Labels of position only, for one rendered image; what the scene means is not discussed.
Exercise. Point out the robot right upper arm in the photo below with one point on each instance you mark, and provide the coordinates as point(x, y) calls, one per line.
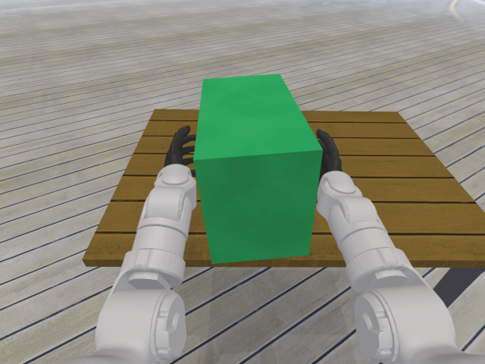
point(407, 324)

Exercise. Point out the robot left upper arm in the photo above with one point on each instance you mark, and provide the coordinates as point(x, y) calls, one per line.
point(139, 326)

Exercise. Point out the table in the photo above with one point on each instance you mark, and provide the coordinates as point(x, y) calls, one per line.
point(425, 210)

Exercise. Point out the right robot hand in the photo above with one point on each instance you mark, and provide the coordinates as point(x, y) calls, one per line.
point(330, 157)

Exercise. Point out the left robot forearm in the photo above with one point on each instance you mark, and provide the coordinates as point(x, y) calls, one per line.
point(156, 259)

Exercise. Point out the left robot hand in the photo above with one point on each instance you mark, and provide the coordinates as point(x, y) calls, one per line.
point(176, 152)

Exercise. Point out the carton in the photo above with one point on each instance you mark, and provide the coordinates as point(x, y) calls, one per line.
point(257, 165)

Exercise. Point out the right robot forearm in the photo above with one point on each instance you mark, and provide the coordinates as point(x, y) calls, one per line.
point(370, 256)

